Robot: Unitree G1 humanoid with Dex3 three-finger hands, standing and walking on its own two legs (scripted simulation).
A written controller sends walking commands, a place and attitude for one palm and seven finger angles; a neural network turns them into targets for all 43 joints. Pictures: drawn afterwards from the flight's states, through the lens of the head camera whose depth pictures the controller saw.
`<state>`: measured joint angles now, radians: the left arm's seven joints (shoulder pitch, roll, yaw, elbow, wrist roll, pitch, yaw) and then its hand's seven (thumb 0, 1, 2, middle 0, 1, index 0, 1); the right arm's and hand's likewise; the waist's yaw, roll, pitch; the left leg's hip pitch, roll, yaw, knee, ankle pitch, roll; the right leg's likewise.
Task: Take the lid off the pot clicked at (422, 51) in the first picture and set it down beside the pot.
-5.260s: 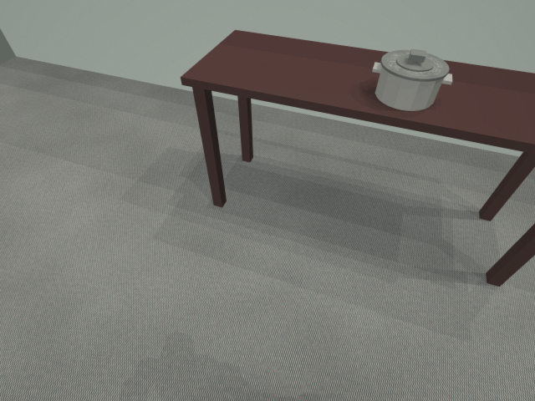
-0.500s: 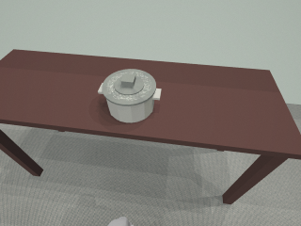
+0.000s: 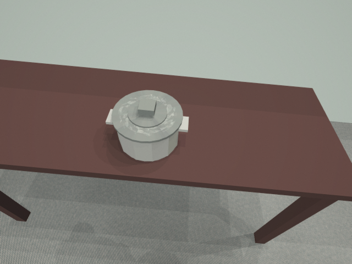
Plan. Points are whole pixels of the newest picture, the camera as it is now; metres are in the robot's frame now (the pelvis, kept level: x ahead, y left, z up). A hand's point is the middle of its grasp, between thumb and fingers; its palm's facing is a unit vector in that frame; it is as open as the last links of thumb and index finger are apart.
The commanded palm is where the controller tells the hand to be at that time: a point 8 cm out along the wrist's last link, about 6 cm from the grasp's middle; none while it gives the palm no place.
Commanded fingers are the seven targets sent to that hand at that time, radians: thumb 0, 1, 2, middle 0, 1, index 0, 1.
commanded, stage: come to a stop and stand still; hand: left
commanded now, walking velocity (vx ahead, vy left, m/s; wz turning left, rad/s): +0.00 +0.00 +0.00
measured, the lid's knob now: (147, 106) +0.49 +0.11 +0.06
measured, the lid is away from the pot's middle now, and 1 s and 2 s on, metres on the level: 0.00 0.00 0.00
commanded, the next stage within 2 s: look again from close up in 0.50 s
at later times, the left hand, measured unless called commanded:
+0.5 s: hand out of the picture +0.01 +0.12 -0.17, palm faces +0.03 -0.98 -0.21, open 7.3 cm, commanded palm none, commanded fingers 0.00 0.90 0.90 -0.20 -0.30 -0.20 -0.30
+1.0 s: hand out of the picture +0.03 +0.16 -0.18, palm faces +0.03 -0.98 -0.21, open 7.4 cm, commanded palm none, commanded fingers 0.00 0.90 0.90 -0.20 -0.30 -0.20 -0.30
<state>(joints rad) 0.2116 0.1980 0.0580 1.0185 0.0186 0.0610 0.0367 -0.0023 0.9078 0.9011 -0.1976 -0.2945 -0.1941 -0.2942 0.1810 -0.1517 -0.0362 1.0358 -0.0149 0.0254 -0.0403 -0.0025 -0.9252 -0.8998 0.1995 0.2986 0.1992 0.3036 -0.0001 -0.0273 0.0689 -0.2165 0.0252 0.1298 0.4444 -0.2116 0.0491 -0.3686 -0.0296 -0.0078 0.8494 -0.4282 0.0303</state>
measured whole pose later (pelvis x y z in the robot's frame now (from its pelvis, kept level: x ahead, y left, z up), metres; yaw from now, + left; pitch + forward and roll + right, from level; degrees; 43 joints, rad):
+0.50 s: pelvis +0.00 -0.05 +0.00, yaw +0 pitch -2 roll +0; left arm 0.26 0.15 0.00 1.14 0.00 0.00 0.04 0.00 0.92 0.90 -0.20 -0.29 -0.20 -0.29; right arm 0.34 -0.13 -0.01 1.19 -0.01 0.02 -0.02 0.01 -0.91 -0.90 0.20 0.30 0.20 0.30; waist -0.02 0.02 0.02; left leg -0.19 0.07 0.07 0.41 -0.19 -0.03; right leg -0.14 0.02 -0.06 0.42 -0.25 -0.04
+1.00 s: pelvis +0.01 -0.02 -0.01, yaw +0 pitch +0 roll +0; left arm 0.30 0.16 0.00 1.04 0.01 -0.01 0.05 0.00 0.91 0.90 -0.20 -0.29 -0.20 -0.29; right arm 0.28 -0.17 0.00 1.04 -0.01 -0.01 -0.02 0.02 -0.94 -0.90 0.20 0.30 0.20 0.30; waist 0.00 0.00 0.02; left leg -0.25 0.02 0.07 0.55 -0.29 0.01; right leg -0.21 -0.02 -0.03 0.54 -0.33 0.01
